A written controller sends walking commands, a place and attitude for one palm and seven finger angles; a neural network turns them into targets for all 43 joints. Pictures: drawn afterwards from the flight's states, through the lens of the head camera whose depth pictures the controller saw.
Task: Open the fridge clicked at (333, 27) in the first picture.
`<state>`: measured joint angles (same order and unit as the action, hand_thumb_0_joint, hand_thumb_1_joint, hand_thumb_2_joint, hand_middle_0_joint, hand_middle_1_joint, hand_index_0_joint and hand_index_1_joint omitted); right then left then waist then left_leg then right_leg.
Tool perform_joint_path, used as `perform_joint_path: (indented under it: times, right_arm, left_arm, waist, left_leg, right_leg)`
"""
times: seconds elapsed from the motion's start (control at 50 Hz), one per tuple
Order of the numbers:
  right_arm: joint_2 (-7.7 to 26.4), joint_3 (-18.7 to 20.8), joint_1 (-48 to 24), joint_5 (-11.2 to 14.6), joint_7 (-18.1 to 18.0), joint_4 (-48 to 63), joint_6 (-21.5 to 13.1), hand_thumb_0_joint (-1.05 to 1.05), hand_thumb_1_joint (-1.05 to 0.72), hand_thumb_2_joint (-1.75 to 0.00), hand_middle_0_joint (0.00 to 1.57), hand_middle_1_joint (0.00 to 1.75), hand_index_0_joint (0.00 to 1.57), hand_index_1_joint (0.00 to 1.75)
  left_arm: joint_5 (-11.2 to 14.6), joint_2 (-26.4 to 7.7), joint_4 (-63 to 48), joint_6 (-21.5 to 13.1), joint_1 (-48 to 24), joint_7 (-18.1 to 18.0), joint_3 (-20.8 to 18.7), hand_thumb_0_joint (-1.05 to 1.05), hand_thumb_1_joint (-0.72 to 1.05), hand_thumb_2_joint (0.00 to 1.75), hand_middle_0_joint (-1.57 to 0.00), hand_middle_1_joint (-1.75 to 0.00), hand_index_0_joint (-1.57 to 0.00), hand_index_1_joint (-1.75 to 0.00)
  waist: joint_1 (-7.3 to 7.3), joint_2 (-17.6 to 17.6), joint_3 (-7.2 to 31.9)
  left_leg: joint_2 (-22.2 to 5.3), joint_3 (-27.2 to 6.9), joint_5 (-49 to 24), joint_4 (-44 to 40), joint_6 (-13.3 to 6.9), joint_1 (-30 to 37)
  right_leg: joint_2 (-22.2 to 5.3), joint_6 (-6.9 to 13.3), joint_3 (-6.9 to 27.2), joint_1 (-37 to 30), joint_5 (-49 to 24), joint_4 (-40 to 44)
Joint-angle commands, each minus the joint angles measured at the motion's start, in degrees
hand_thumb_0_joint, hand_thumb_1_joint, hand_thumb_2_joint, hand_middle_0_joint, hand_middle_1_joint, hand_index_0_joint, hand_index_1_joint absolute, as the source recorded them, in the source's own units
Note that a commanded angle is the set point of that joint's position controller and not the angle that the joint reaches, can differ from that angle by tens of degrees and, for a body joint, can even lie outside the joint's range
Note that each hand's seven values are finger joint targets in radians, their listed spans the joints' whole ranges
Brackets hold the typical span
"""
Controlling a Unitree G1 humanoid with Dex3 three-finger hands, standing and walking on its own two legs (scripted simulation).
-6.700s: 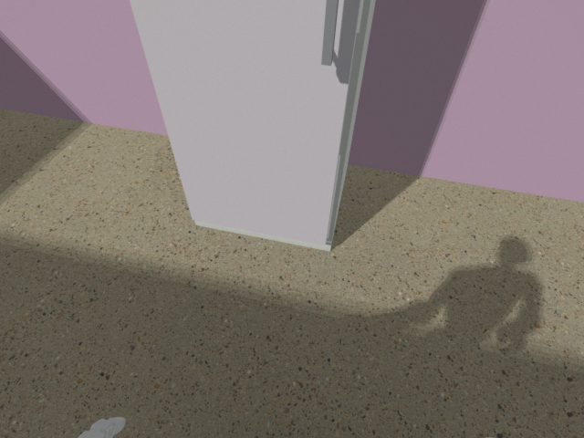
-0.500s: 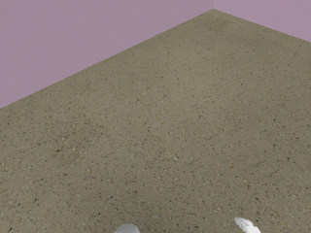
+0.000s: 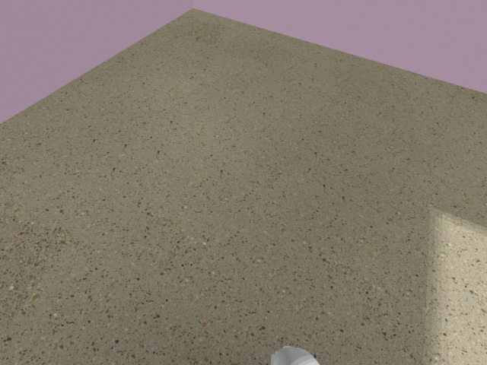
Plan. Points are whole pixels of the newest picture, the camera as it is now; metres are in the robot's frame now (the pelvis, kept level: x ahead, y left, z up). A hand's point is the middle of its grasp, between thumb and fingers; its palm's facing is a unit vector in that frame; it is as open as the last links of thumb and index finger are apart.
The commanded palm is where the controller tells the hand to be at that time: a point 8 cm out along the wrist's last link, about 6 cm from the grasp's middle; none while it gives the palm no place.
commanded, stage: turn to face it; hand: right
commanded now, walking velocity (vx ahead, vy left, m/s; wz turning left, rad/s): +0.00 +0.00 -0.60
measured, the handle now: out of the picture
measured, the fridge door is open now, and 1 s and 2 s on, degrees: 0 0 0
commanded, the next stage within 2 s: none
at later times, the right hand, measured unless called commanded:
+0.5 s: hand out of the picture -0.01 -0.32 -0.18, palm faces +0.34 +0.91 -0.22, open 7.4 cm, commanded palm none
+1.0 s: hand out of the picture +0.04 -0.30 -0.14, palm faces +0.52 +0.82 -0.25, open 7.4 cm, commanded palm none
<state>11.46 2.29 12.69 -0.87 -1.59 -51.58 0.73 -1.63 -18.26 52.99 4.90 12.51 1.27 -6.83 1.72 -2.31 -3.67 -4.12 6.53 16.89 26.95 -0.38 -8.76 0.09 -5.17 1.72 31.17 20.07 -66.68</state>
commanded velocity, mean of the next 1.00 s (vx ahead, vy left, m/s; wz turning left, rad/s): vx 0.00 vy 0.00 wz -0.60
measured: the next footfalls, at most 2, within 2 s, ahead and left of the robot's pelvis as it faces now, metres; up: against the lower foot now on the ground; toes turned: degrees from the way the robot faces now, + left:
right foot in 0.24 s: +0.02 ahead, -0.15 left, +0.00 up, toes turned -16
left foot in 1.02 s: +0.08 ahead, +0.05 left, +0.00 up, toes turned -38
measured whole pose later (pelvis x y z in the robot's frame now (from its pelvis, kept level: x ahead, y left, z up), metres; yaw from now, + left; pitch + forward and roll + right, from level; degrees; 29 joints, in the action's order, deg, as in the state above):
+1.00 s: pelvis -0.01 -0.05 +0.00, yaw -34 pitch +1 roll +1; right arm 11.9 2.4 4.0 0.5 -1.6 -47.7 2.1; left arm -1.4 -12.9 55.2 3.3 19.7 0.1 -4.8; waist 4.8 -2.4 -2.5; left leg 1.6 -3.3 19.1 33.2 3.3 -15.6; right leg 9.3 2.3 16.0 16.8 9.1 -26.2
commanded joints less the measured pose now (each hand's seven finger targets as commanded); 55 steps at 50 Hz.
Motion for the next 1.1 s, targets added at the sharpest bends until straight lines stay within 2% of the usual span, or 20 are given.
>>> perform_joint_path:
  times: [0.0,0.14,0.18,0.2,0.22,0.24,0.26,0.28,0.34,0.4,0.48,0.6,0.78,0.88,0.96,0.98,1.0,1.02,1.04,1.08]
  right_arm:
    - [10.93,2.26,4.2,-0.52,-0.53,3.02,-1.41,0.0,-0.9,-0.9,0.2,0.3,0.2,0.3]
    - [14.49,3.43,5.39,-0.98,-0.27,2.71,-0.47,0.0,-0.9,-0.9,0.2,0.3,0.2,0.3]
    - [14.76,3.57,4.33,-0.59,0.01,2.54,-0.36,0.0,-0.9,-0.9,0.2,0.3,0.2,0.3]
    - [14.28,3.55,4.42,-0.12,0.11,2.8,-0.18,0.0,-0.9,-0.9,0.2,0.3,0.2,0.3]
    - [10.92,3.22,4.31,0.41,0.56,4.98,-0.13,0.0,-0.9,-0.9,0.2,0.3,0.2,0.3]
    - [8.06,1.98,1.64,0.21,0.47,6.89,0.22,0.0,-0.9,-0.9,0.2,0.3,0.2,0.3]
    - [9.57,2.25,0.08,-0.09,0.15,6.73,0.95,0.0,-0.9,-0.9,0.2,0.3,0.2,0.3]
    - [9.28,2.34,-1.35,-0.15,-0.21,5.87,1.57,0.0,-0.9,-0.9,0.2,0.3,0.2,0.3]
    - [9.47,3.16,-0.69,-0.19,0.57,3.91,1.22,0.0,-0.9,-0.9,0.2,0.3,0.2,0.3]
    - [9.25,3.41,1.25,-0.35,0.81,2.76,1.43,0.0,-0.9,-0.9,0.2,0.3,0.2,0.3]
    - [9.66,3.52,-0.33,-0.41,0.38,3.33,1.67,0.0,-0.9,-0.9,0.2,0.3,0.2,0.3]
    - [9.24,3.38,-6.65,-0.19,0.02,5.64,1.36,0.0,-0.9,-0.9,0.2,0.3,0.2,0.3]
    - [7.57,2.44,-11.59,0.59,-0.29,8.03,0.81,0.0,-0.9,-0.9,0.2,0.3,0.2,0.3]
    - [7.12,2.12,-9.22,1.08,-0.65,8.05,0.48,0.0,-0.9,-0.9,0.2,0.3,0.2,0.3]
    - [8.68,2.69,-3.95,1.43,-1.17,6.63,0.01,0.0,-0.9,-0.9,0.2,0.3,0.2,0.3]
    - [11.42,3.06,-2.93,1.08,-1.36,6.41,-0.58,0.0,-0.9,-0.9,0.2,0.3,0.2,0.3]
    - [15.52,4.0,-3.2,0.15,-1.78,7.16,-0.8,0.0,-0.9,-0.9,0.2,0.3,0.2,0.3]
    - [14.99,3.41,-3.35,0.05,-1.64,7.51,-0.38,0.0,-0.9,-0.9,0.2,0.3,0.2,0.3]
    - [13.49,2.63,-6.3,0.05,-1.48,8.48,-0.17,0.0,-0.9,-0.9,0.2,0.3,0.2,0.3]
    - [10.11,2.26,-10.0,0.53,-1.13,8.39,-0.52,0.0,-0.9,-0.9,0.2,0.3,0.2,0.3]
  left_arm:
    - [0.42,-1.33,-5.62,-0.77,-6.81,0.41,0.93,0.0,0.9,0.9,-0.2,-0.3,-0.2,-0.3]
    - [1.1,-0.6,-6.83,-2.12,-9.99,0.63,2.5,0.0,0.9,0.9,-0.2,-0.3,-0.2,-0.3]
    - [1.01,-2.02,-6.3,-2.74,-6.32,0.48,2.1,0.0,0.9,0.9,-0.2,-0.3,-0.2,-0.3]
    - [0.72,-4.4,-5.41,-3.3,-2.15,0.45,1.46,0.0,0.9,0.9,-0.2,-0.3,-0.2,-0.3]
    - [0.38,-11.52,-4.87,-4.09,2.24,0.08,-0.42,0.0,0.9,0.9,-0.2,-0.3,-0.2,-0.3]
    - [1.35,-15.39,-3.51,-3.99,6.48,-0.38,-1.37,0.0,0.9,0.9,-0.2,-0.3,-0.2,-0.3]
    - [1.38,-13.75,-2.72,-3.63,6.51,-0.76,-0.99,0.0,0.9,0.9,-0.2,-0.3,-0.2,-0.3]
    - [1.09,-11.65,-3.34,-3.83,4.35,-1.33,-0.42,0.0,0.9,0.9,-0.2,-0.3,-0.2,-0.3]
    - [0.82,-7.42,-5.49,-4.24,-2.95,-1.73,0.96,0.0,0.9,0.9,-0.2,-0.3,-0.2,-0.3]
    - [1.08,-6.47,-5.64,-4.66,-2.97,-1.64,1.17,0.0,0.9,0.9,-0.2,-0.3,-0.2,-0.3]
    - [1.13,-5.75,-4.94,-4.58,-0.18,-1.67,1.06,0.0,0.9,0.9,-0.2,-0.3,-0.2,-0.3]
    - [0.61,-5.15,-4.09,-4.52,3.83,-1.92,0.5,0.0,0.9,0.9,-0.2,-0.3,-0.2,-0.3]
    - [0.15,-5.25,-2.31,-4.05,8.08,-2.42,0.07,0.0,0.9,0.9,-0.2,-0.3,-0.2,-0.3]
    - [0.14,-5.61,-1.99,-3.33,7.18,-2.18,-0.3,0.0,0.9,0.9,-0.2,-0.3,-0.2,-0.3]
    - [0.89,-4.48,-2.51,-2.91,4.83,-1.57,-0.42,0.0,0.9,0.9,-0.2,-0.3,-0.2,-0.3]
    - [1.43,-2.17,-2.46,-2.81,5.61,-1.29,-0.07,0.0,0.9,0.9,-0.2,-0.3,-0.2,-0.3]
    - [1.57,0.85,-3.76,-3.07,6.91,-1.46,0.37,0.0,0.9,0.9,-0.2,-0.3,-0.2,-0.3]
    - [0.39,-2.62,-4.22,-2.98,5.52,-1.63,-0.38,0.0,0.9,0.9,-0.2,-0.3,-0.2,-0.3]
    - [0.1,-2.18,-4.12,-2.46,5.65,-1.05,-0.56,0.0,0.9,0.9,-0.2,-0.3,-0.2,-0.3]
    - [0.16,-1.92,-1.93,-1.28,6.71,-0.47,-0.54,0.0,0.9,0.9,-0.2,-0.3,-0.2,-0.3]
  waist:
    - [-3.32,13.68,0.79]
    - [-4.75,18.02,4.5]
    - [-2.62,16.31,6.79]
    - [-0.2,10.8,10.0]
    - [2.38,-6.35,13.91]
    - [3.93,-14.8,15.65]
    - [3.67,-8.59,14.02]
    - [3.19,-10.54,11.95]
    - [-0.44,-5.7,5.63]
    - [-1.63,-5.12,5.45]
    - [-1.34,-5.98,4.46]
    - [0.46,-3.31,3.46]
    - [1.95,-4.03,7.04]
    - [1.1,-5.23,8.47]
    - [-1.43,-5.08,8.72]
    - [-1.82,2.37,8.89]
    - [-1.95,17.33,8.58]
    - [-1.85,12.89,7.43]
    - [0.01,8.81,3.73]
    - [2.13,10.66,0.81]
  left_leg:
    - [-14.24,-7.07,-30.79,-6.09,-6.1,5.21]
    - [-15.98,-1.64,-35.95,-0.33,-5.33,6.14]
    - [-15.1,1.75,-34.64,5.83,-2.59,4.98]
    - [-14.27,3.24,-30.39,15.14,-0.01,-0.28]
    - [-7.07,4.99,-0.67,29.05,4.54,-17.41]
    - [-3.04,-0.45,22.44,37.71,6.32,-26.64]
    - [-4.88,-4.08,20.32,41.16,5.51,-26.31]
    - [-5.17,-5.72,16.67,42.4,5.68,-25.79]
    - [-3.9,-6.46,6.74,43.61,6.23,-24.88]
    - [-3.04,-6.48,1.52,42.83,6.89,-23.61]
    - [-2.49,-7.97,-1.0,41.45,7.54,-24.91]
    - [-1.62,-9.75,1.24,36.28,7.44,-26.17]
    - [2.46,-10.77,8.03,24.33,5.68,-21.56]
    - [5.52,-10.33,7.56,14.24,4.16,-12.87]
    - [4.72,-9.82,-4.08,-4.28,2.68,4.38]
    - [-3.12,-16.54,-5.11,-9.93,0.87,13.98]
    - [-19.36,-32.53,-4.23,-12.59,-5.28,18.35]
    - [-24.3,-31.01,-7.96,-12.65,-9.38,7.2]
    - [-20.5,-24.65,-7.18,-12.5,-9.42,0.59]
    - [-14.37,-18.15,-6.2,-13.07,-6.25,-4.51]
  right_leg:
    - [-1.68,-0.59,-2.32,4.16,2.55,3.72]
    - [-0.68,1.64,-8.13,-8.12,4.14,24.9]
    - [0.16,2.43,-9.07,-15.19,-2.8,35.79]
    - [-1.37,3.57,-6.76,-25.33,-12.32,43.65]
    - [-16.19,9.41,11.04,-39.17,-31.91,44.65]
    - [-25.08,16.1,20.66,-41.26,-57.54,42.55]
    - [-25.28,17.81,15.29,-38.16,-56.41,41.61]
    - [-21.25,16.08,14.08,-33.01,-50.02,43.2]
    - [-14.16,12.37,10.15,-26.67,-40.93,45.22]
    - [-11.47,10.49,8.65,-25.21,-35.51,47.34]
    - [-11.03,9.67,12.81,-25.15,-29.67,49.07]
    - [-11.86,13.05,21.62,-25.08,-22.99,49.73]
    - [-10.95,15.91,30.61,-27.53,-29.97,46.31]
    - [-8.43,14.48,32.0,-24.71,-31.66,45.16]
    - [-4.04,9.47,28.68,-13.37,-20.08,43.19]
    - [-1.77,6.85,24.05,-3.71,-7.01,37.37]
    - [5.55,2.8,10.7,7.46,8.99,23.25]
    - [5.54,2.49,6.88,4.2,12.68,11.96]
    - [4.54,2.56,6.63,2.59,9.03,4.62]
    - [1.64,1.76,4.57,1.47,3.99,-1.43]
